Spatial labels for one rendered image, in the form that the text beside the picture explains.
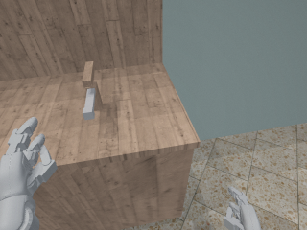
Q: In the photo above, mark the robot left hand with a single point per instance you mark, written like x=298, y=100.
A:
x=16, y=165

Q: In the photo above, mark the left robot forearm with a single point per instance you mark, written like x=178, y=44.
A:
x=17, y=212

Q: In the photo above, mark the counter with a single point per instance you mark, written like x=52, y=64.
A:
x=130, y=165

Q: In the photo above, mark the tap lever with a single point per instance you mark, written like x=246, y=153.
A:
x=88, y=110

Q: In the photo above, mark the robot right hand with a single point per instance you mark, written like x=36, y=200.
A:
x=246, y=217

